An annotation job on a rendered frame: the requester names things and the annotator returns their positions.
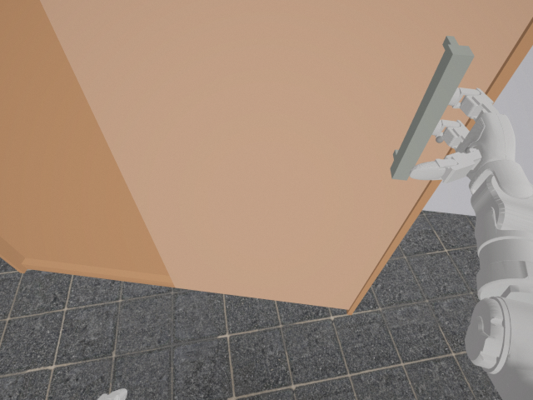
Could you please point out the robot right forearm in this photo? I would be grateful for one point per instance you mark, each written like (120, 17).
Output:
(502, 198)

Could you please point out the handle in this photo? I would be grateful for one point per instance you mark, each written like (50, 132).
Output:
(446, 79)

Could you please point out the robot right hand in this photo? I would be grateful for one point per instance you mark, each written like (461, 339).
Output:
(492, 138)

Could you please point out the robot right upper arm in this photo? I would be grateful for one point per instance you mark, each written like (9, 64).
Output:
(500, 340)

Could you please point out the wardrobe door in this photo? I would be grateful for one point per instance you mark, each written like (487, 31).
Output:
(62, 195)
(256, 137)

